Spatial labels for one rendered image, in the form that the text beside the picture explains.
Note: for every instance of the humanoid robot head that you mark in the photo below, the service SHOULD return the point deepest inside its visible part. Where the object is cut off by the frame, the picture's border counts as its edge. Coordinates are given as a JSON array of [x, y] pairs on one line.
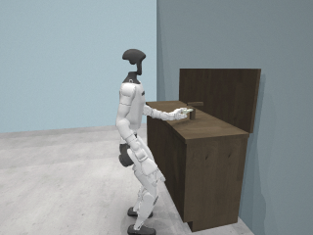
[[134, 56]]

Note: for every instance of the tap lever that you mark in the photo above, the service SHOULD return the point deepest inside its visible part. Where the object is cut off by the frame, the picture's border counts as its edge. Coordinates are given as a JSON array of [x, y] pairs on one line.
[[186, 111]]

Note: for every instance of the left robot shin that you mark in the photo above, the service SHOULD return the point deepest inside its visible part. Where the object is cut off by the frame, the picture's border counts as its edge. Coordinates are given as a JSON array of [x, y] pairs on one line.
[[139, 198]]

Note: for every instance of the counter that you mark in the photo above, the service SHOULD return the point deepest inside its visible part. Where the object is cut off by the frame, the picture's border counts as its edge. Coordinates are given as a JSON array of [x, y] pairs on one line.
[[202, 156]]

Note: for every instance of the left robot upper arm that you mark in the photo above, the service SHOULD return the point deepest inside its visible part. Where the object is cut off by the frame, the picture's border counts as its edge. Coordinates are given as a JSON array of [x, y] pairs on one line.
[[146, 109]]

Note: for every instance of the robot left forearm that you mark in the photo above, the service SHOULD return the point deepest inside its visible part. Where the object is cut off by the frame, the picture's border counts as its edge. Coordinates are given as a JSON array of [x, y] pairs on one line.
[[162, 115]]

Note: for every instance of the robot right forearm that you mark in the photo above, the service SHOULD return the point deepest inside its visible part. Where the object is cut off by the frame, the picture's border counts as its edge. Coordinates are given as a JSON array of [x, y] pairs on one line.
[[131, 140]]

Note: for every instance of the right robot upper arm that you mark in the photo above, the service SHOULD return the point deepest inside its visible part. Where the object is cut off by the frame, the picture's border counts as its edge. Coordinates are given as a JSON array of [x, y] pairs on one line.
[[127, 94]]

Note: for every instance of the robot left hand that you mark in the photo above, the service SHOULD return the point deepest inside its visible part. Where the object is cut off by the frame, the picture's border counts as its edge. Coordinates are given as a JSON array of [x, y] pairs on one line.
[[178, 113]]

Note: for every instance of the robot right hand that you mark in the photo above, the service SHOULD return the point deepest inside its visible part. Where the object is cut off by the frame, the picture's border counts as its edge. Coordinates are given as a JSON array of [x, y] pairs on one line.
[[150, 167]]

